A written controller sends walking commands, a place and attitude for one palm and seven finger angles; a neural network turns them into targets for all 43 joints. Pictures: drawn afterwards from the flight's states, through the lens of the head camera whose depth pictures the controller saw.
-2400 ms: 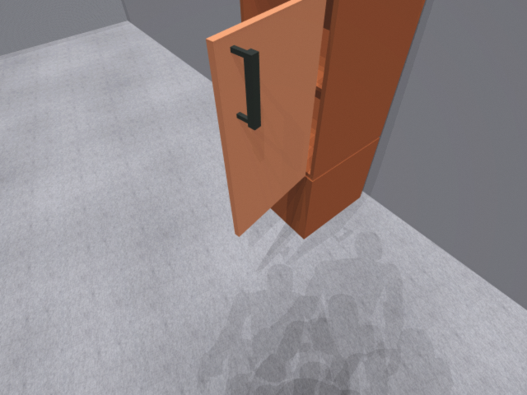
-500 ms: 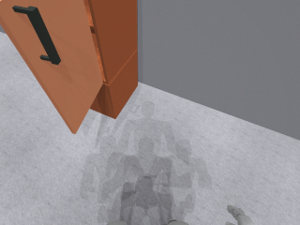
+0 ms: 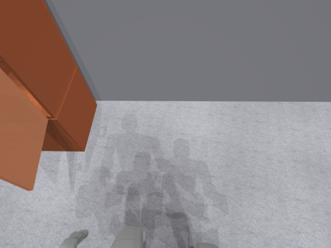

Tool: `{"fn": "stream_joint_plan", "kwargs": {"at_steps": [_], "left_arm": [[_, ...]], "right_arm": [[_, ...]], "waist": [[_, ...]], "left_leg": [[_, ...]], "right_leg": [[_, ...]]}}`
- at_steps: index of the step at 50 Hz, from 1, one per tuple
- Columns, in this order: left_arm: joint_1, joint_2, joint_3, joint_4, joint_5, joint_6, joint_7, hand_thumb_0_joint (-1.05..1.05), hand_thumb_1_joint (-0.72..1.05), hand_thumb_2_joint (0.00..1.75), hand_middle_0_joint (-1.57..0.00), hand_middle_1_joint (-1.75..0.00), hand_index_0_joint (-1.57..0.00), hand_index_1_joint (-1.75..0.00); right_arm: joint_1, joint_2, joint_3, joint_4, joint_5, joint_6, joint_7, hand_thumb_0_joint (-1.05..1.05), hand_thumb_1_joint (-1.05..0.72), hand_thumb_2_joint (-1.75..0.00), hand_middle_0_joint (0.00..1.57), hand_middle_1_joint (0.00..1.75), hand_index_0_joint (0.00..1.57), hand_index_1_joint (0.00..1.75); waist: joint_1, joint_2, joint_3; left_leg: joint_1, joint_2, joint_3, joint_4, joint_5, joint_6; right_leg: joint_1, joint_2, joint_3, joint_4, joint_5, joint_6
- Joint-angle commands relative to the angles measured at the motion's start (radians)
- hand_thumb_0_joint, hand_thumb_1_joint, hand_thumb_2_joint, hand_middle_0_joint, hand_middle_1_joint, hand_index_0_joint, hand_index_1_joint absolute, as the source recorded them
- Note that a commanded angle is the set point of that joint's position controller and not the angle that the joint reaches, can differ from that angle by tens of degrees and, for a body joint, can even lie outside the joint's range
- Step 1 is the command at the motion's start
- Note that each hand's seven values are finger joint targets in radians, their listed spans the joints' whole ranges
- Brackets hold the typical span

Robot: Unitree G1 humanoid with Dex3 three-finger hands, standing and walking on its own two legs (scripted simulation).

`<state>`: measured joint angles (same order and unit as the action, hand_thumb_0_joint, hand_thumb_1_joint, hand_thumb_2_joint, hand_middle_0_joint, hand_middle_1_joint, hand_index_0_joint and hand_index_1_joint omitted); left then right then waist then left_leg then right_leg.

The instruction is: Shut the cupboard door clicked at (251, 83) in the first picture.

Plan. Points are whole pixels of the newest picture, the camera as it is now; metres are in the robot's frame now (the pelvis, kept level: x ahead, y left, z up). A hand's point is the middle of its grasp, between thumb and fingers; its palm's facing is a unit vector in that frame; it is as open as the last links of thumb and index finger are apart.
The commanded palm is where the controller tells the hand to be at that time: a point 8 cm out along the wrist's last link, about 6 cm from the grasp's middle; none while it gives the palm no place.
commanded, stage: walk around to get in front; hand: left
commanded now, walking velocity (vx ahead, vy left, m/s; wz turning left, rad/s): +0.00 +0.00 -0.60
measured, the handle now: out of the picture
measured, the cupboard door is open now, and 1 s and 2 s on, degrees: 100 100 100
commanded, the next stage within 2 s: none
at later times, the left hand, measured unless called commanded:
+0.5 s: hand (112, 219) +0.20 +0.17 -0.15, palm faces -0.29 -0.93 -0.22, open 7.4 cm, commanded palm none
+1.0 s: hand (133, 205) +0.24 +0.12 -0.17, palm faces -0.52 -0.84 -0.19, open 7.4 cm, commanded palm none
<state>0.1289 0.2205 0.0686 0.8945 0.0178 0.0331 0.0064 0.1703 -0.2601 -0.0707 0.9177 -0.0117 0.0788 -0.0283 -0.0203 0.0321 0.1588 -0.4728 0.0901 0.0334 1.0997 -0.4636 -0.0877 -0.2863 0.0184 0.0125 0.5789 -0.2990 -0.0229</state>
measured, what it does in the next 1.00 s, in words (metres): steps on the spot, turning right: left foot, then right foot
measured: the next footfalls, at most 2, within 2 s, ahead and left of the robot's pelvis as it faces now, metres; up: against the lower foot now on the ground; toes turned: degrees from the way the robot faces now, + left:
left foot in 0.18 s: +0.07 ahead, +0.14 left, +0.00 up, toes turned -4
right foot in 0.54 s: +0.01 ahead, -0.13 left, +0.00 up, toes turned -25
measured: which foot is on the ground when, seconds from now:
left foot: up 0.00-0.16, down 0.18-0.54, up 0.56-0.88, down 0.90-1.00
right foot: down 0.00-0.18, up 0.20-0.52, down 0.54-0.90, up 0.92-1.00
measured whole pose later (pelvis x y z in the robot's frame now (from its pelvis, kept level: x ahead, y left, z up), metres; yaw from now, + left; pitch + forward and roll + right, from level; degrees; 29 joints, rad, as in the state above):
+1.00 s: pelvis +0.05 -0.01 +0.00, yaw -35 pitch +1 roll -1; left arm 0.16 0.24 0.09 0.93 0.02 0.07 -0.02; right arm 0.17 -0.19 -0.02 0.86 -0.03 0.01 -0.03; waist 0.02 -0.04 0.11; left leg -0.29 0.07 0.09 0.58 -0.30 0.00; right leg -0.45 0.04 0.03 1.06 -0.51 0.04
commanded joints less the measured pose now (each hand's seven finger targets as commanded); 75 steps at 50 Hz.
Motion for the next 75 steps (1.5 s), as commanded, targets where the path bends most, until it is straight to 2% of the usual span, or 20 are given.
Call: {"fn": "stream_joint_plan", "kwargs": {"at_steps": [1,7,9,10,15,24,26,27,28,32,42,43,45,49,60,61,62,63,67,75], "left_arm": [[0.015,0.204,0.049,-0.072,0.011,-0.015,0.012,0.0,0.9,0.9,-0.2,-0.3,-0.2,-0.3],[-0.024,0.184,0.053,-0.075,0.0,-0.006,0.004,0.0,0.9,0.9,-0.2,-0.3,-0.2,-0.3],[0.025,0.074,0.032,-0.106,-0.017,0.003,-0.012,0.0,0.9,0.9,-0.2,-0.3,-0.2,-0.3],[-0.01,0.106,0.031,-0.122,-0.003,-0.006,-0.017,0.0,0.9,0.9,-0.2,-0.3,-0.2,-0.3],[-0.021,0.067,0.037,-0.079,0.002,0.006,-0.043,0.0,0.9,0.9,-0.2,-0.3,-0.2,-0.3],[-0.017,0.065,0.027,-0.081,0.002,-0.009,-0.045,0.0,0.9,0.9,-0.2,-0.3,-0.2,-0.3],[0.14,0.202,0.054,-0.035,0.013,-0.025,-0.025,0.0,0.9,0.9,-0.2,-0.3,-0.2,-0.3],[0.198,0.282,0.069,-0.013,0.003,-0.028,-0.01,0.0,0.9,0.9,-0.2,-0.3,-0.2,-0.3],[0.206,0.273,0.066,-0.012,-0.004,-0.024,0.002,0.0,0.9,0.9,-0.2,-0.3,-0.2,-0.3],[0.04,0.173,0.045,-0.059,0.001,-0.023,0.018,0.0,0.9,0.9,-0.2,-0.3,-0.2,-0.3],[0.004,0.187,0.056,-0.061,0.002,-0.014,0.006,0.0,0.9,0.9,-0.2,-0.3,-0.2,-0.3],[-0.008,0.164,0.051,-0.067,-0.005,-0.011,0.005,0.0,0.9,0.9,-0.2,-0.3,-0.2,-0.3],[0.038,0.079,0.03,-0.099,-0.011,-0.007,-0.011,0.0,0.9,0.9,-0.2,-0.3,-0.2,-0.3],[0.007,0.088,0.045,-0.068,0.004,0.004,-0.038,0.0,0.9,0.9,-0.2,-0.3,-0.2,-0.3],[0.036,0.08,0.029,-0.067,0.005,-0.011,-0.045,0.0,0.9,0.9,-0.2,-0.3,-0.2,-0.3],[0.108,0.139,0.041,-0.043,0.009,-0.018,-0.036,0.0,0.9,0.9,-0.2,-0.3,-0.2,-0.3],[0.167,0.256,0.066,-0.024,0.017,-0.029,-0.019,0.0,0.9,0.9,-0.2,-0.3,-0.2,-0.3],[0.214,0.295,0.065,-0.011,-0.003,-0.026,-0.007,0.0,0.9,0.9,-0.2,-0.3,-0.2,-0.3],[0.05,0.175,0.044,-0.054,-0.001,-0.025,0.015,0.0,0.9,0.9,-0.2,-0.3,-0.2,-0.3],[0.09,0.203,0.057,-0.021,0.012,-0.042,-0.01,0.0,0.9,0.9,-0.2,-0.3,-0.2,-0.3]], "right_arm": [[0.012,-0.038,-0.008,-0.083,0.001,-0.034,0.008,0.0,-0.9,-0.9,0.2,0.3,0.2,0.3],[0.11,-0.045,-0.003,-0.066,0.007,-0.069,-0.008,0.0,-0.9,-0.9,0.2,0.3,0.2,0.3],[0.156,-0.209,-0.026,-0.068,-0.017,-0.089,-0.017,0.0,-0.9,-0.9,0.2,0.3,0.2,0.3],[0.165,-0.216,-0.027,-0.089,-0.018,-0.083,-0.02,0.0,-0.9,-0.9,0.2,0.3,0.2,0.3],[0.081,-0.12,-0.002,-0.105,-0.022,-0.091,-0.025,0.0,-0.9,-0.9,0.2,0.3,0.2,0.3],[0.124,-0.161,-0.031,-0.061,-0.019,-0.074,-0.003,0.0,-0.9,-0.9,0.2,0.3,0.2,0.3],[0.082,-0.098,-0.023,-0.099,0.001,-0.069,0.008,0.0,-0.9,-0.9,0.2,0.3,0.2,0.3],[0.0,-0.056,-0.006,-0.148,0.004,-0.058,0.007,0.0,-0.9,-0.9,0.2,0.3,0.2,0.3],[-0.038,-0.055,-0.002,-0.149,0.001,-0.049,0.0,0.0,-0.9,-0.9,0.2,0.3,0.2,0.3],[-0.008,-0.052,-0.008,-0.089,0.001,-0.038,0.003,0.0,-0.9,-0.9,0.2,0.3,0.2,0.3],[0.062,-0.042,-0.003,-0.083,0.009,-0.065,-0.006,0.0,-0.9,-0.9,0.2,0.3,0.2,0.3],[0.105,-0.064,-0.005,-0.067,0.007,-0.075,-0.012,0.0,-0.9,-0.9,0.2,0.3,0.2,0.3],[0.162,-0.211,-0.03,-0.08,-0.013,-0.084,-0.016,0.0,-0.9,-0.9,0.2,0.3,0.2,0.3],[0.054,-0.132,-0.003,-0.115,-0.024,-0.087,-0.021,0.0,-0.9,-0.9,0.2,0.3,0.2,0.3],[0.096,-0.167,-0.033,-0.074,-0.016,-0.07,0.003,0.0,-0.9,-0.9,0.2,0.3,0.2,0.3],[0.076,-0.142,-0.033,-0.087,-0.009,-0.067,0.008,0.0,-0.9,-0.9,0.2,0.3,0.2,0.3],[0.033,-0.054,-0.01,-0.135,0.0,-0.064,0.012,0.0,-0.9,-0.9,0.2,0.3,0.2,0.3],[-0.004,-0.076,-0.002,-0.15,0.001,-0.05,0.004,0.0,-0.9,-0.9,0.2,0.3,0.2,0.3],[0.001,-0.061,-0.006,-0.097,-0.002,-0.04,0.005,0.0,-0.9,-0.9,0.2,0.3,0.2,0.3],[-0.043,-0.052,-0.009,-0.117,-0.006,-0.071,0.029,0.0,-0.9,-0.9,0.2,0.3,0.2,0.3]], "waist": [[0.017,-0.166,-0.182],[-0.032,-0.158,-0.205],[-0.025,0.302,-0.242],[-0.039,0.199,-0.22],[0.009,0.139,-0.188],[0.002,0.174,-0.205],[0.082,-0.162,-0.276],[0.122,-0.35,-0.237],[0.13,-0.259,-0.207],[0.03,-0.198,-0.205],[-0.012,-0.172,-0.21],[-0.032,-0.128,-0.223],[-0.028,0.3,-0.259],[0.017,0.15,-0.178],[0.023,0.147,-0.214],[0.063,0.026,-0.232],[0.097,-0.337,-0.228],[0.134,-0.326,-0.236],[0.036,-0.22,-0.213],[0.06,-0.177,-0.146]], "left_leg": [[0.018,-0.021,0.0,-0.106,0.044,0.003],[0.273,-0.056,0.01,-0.581,0.201,0.029],[0.485,0.343,-0.4,-0.81,0.418,0.19],[0.386,0.441,-0.427,-0.798,0.476,0.275],[0.402,0.239,-0.05,-0.718,0.781,0.2],[0.36,0.255,0.09,-0.583,0.682,0.138],[0.061,0.132,0.193,-0.26,0.317,0.039],[-0.124,0.006,0.127,-0.049,-0.21,0.002],[-0.163,0.018,-0.005,0.042,-0.184,0.011],[-0.09,0.022,-0.026,0.042,0.028,-0.008],[0.198,-0.063,0.006,-0.518,0.164,0.018],[0.328,-0.028,-0.007,-0.66,0.259,0.033],[0.48,0.405,-0.399,-0.791,0.58,0.229],[0.342,0.274,-0.139,-0.758,0.637,0.22],[0.307,0.246,0.102,-0.547,0.575,0.119],[0.171,0.206,0.136,-0.409,0.433,0.07],[-0.107,0.043,0.206,-0.169,-0.094,0.008],[-0.129,0.017,0.048,-0.02,-0.216,0.006],[-0.115,0.031,-0.022,0.042,0.02,-0.009],[-0.01,-0.031,0.016,-0.293,0.028,0.005]], "right_leg": [[0.077,-0.232,0.252,-0.212,0.358,-0.152],[-0.007,-0.173,0.302,-0.1,0.374,-0.094],[-0.29,0.055,0.061,0.243,-0.207,0.038],[-0.266,0.009,0.032,0.453,-0.343,0.051],[-0.29,-0.055,-0.021,0.608,-0.165,0.089],[0.016,-0.017,-0.14,-0.009,-0.02,0.043],[0.369,-0.248,0.141,-0.2,0.402,-0.05],[0.354,-0.436,0.363,-0.209,0.724,-0.173],[0.307,-0.41,0.348,-0.192,0.701,-0.209],[0.19,-0.26,0.212,-0.176,0.601,-0.151],[0.07,-0.187,0.297,-0.111,0.492,-0.113],[-0.013,-0.151,0.276,-0.055,0.425,-0.07],[-0.264,0.039,0.02,0.348,-0.337,0.05],[-0.279,-0.049,0.017,0.651,-0.19,0.079],[0.071,-0.018,-0.144,-0.068,0.052,0.037],[0.235,-0.101,-0.04,-0.155,0.214,-0.001],[0.381,-0.377,0.324,-0.221,0.527,-0.11],[0.295,-0.45,0.376,-0.224,0.603,-0.198],[0.213,-0.268,0.221,-0.197,0.521,-0.152],[0.133,-0.245,0.348,-0.313,-0.089,-0.176]]}}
